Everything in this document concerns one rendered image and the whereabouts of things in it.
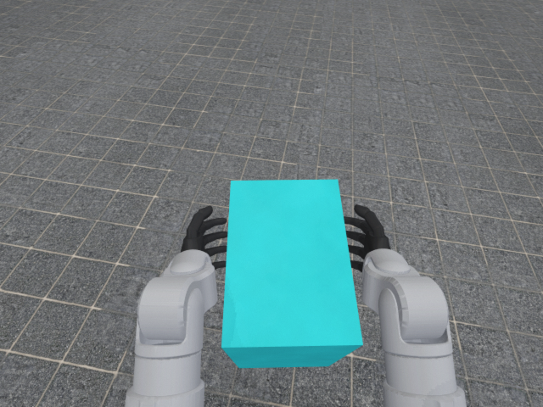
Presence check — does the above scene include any robot right forearm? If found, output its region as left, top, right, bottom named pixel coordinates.
left=361, top=248, right=467, bottom=407

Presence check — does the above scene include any right robot hand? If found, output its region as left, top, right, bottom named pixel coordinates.
left=344, top=204, right=391, bottom=272

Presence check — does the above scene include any robot left forearm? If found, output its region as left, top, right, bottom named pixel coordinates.
left=125, top=249, right=218, bottom=407

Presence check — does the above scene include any left robot hand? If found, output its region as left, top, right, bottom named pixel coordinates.
left=181, top=206, right=228, bottom=269

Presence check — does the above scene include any carton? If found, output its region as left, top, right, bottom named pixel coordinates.
left=221, top=180, right=363, bottom=368

